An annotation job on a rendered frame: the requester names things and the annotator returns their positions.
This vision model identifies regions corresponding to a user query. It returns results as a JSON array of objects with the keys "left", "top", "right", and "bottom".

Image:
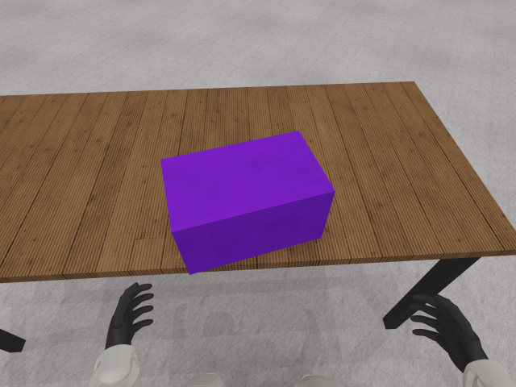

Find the carton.
[{"left": 160, "top": 131, "right": 335, "bottom": 275}]

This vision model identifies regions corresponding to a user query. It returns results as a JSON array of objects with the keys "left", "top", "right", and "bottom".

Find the robot left hand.
[{"left": 105, "top": 282, "right": 154, "bottom": 350}]

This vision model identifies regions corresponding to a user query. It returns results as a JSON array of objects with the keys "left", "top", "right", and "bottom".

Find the right robot forearm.
[{"left": 463, "top": 360, "right": 516, "bottom": 387}]

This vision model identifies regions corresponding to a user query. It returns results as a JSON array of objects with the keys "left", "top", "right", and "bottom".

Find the robot right hand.
[{"left": 409, "top": 293, "right": 489, "bottom": 373}]

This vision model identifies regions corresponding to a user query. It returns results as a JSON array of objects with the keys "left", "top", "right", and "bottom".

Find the left robot forearm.
[{"left": 89, "top": 344, "right": 142, "bottom": 387}]

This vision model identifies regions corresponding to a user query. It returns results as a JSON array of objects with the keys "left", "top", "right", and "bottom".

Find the table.
[{"left": 0, "top": 81, "right": 516, "bottom": 352}]

